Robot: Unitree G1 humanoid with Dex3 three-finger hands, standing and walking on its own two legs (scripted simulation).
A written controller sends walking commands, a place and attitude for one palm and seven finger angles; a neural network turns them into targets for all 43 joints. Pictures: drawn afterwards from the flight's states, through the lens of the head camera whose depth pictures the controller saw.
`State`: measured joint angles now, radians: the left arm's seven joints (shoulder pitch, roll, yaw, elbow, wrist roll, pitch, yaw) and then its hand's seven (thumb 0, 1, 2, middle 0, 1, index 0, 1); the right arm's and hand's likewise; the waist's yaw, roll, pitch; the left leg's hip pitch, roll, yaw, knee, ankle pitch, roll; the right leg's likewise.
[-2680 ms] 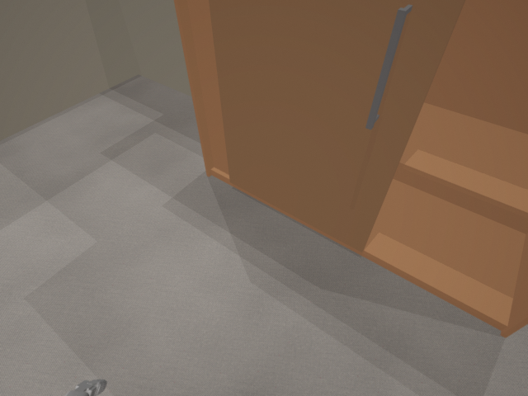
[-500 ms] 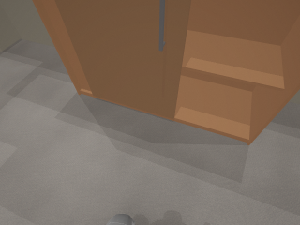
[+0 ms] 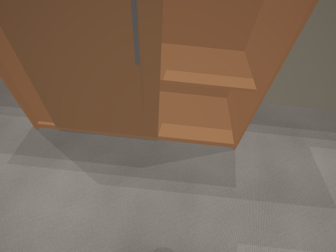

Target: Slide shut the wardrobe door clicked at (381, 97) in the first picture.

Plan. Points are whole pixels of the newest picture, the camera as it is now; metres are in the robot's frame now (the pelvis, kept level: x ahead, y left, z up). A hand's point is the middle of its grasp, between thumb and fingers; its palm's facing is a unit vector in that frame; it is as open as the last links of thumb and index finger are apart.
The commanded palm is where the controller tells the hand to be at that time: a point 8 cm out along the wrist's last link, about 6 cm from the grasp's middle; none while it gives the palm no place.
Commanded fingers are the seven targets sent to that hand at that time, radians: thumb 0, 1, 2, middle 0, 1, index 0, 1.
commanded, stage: take the last steps up to it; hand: left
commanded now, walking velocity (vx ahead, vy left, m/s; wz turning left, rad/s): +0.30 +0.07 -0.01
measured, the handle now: (136, 29) +0.94 +0.18 +0.08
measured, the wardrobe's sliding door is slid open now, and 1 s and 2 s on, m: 0.57 0.57 0.57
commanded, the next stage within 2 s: come to a stop and stand still in 1.26 s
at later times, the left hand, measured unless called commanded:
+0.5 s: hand out of the picture +0.02 +0.21 -0.18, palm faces +0.08 -0.98 -0.18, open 7.3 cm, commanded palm none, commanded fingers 0.00 0.90 0.90 -0.20 -0.30 -0.20 -0.30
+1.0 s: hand (96, 173) +0.38 +0.25 -0.17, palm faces +0.01 -0.97 -0.23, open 7.3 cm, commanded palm none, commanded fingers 0.00 0.90 0.90 -0.20 -0.30 -0.20 -0.30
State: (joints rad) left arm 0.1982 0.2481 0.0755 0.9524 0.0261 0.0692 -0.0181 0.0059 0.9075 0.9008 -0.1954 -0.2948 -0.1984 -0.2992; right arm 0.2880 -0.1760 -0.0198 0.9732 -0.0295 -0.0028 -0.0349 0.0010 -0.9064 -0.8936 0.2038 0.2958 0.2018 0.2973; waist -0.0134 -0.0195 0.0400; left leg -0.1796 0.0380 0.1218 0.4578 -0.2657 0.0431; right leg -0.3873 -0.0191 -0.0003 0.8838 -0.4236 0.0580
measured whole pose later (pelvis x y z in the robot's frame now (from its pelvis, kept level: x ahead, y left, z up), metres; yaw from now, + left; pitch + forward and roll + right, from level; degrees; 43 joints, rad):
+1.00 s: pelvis +0.28 +0.07 -0.02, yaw -2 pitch -2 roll +1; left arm 0.19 0.15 0.06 0.99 0.03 -0.06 -0.01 0.00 0.92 0.90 -0.20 -0.29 -0.20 -0.30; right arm 0.37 -0.14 -0.04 1.12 -0.03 -0.03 0.00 0.00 -0.92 -0.89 0.20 0.30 0.20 0.30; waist -0.01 0.04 0.03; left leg -0.17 0.03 0.15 0.73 -0.45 0.02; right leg -0.34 -0.05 -0.14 0.62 -0.25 -0.05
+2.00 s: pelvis +0.47 +0.06 -0.01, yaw -3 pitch -1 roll +2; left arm 0.18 0.13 0.03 1.00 0.02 0.00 0.03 0.00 0.91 0.90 -0.20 -0.30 -0.20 -0.30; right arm 0.21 -0.22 -0.08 1.03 -0.02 0.07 -0.01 0.00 -0.91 -0.89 0.20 0.30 0.20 0.30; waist -0.01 0.07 0.07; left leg -0.42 0.00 0.01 1.06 -0.42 -0.06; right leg -0.27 -0.05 -0.07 0.55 -0.27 -0.03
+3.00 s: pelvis +0.43 +0.12 -0.01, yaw -2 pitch -1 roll +0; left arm 0.31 0.18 -0.01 1.07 0.01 -0.03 0.04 0.01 0.91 0.90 -0.20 -0.30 -0.20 -0.30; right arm 0.33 -0.16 -0.02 1.06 -0.02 -0.01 -0.02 0.00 -0.91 -0.89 0.20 0.30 0.20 0.30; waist -0.01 0.02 0.01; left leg -0.20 -0.01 0.04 0.52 -0.30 0.03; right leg -0.24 -0.04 -0.03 0.52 -0.27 0.01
